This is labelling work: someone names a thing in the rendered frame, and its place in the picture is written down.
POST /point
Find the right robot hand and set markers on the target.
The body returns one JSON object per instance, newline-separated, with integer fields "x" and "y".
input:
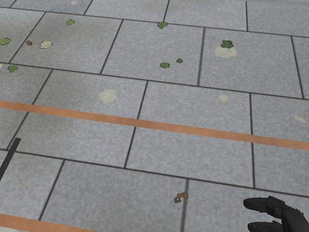
{"x": 292, "y": 219}

